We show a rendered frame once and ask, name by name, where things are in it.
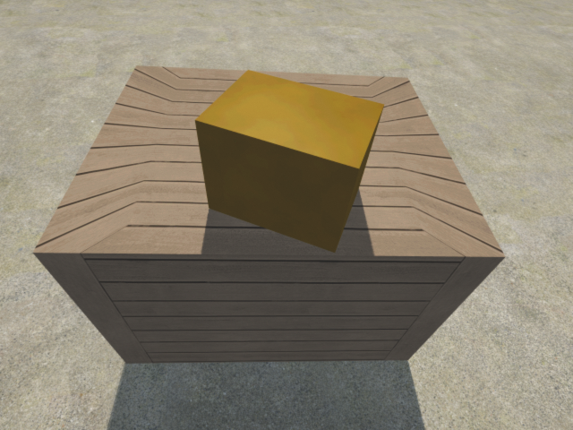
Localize pedestal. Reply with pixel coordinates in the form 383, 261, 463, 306
33, 65, 506, 364

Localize carton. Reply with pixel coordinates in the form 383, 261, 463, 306
195, 70, 384, 253

